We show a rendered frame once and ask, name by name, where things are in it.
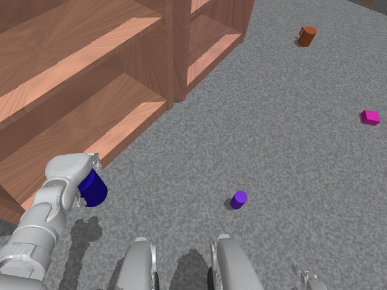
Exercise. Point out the right robot hand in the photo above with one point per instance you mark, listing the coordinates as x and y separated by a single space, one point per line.
308 278

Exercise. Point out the left robot hand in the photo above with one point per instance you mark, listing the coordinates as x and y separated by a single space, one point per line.
75 166

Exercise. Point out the left robot arm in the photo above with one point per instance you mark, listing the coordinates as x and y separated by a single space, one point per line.
25 259

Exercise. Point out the bookshelf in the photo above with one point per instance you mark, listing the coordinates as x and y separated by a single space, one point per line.
77 76
204 33

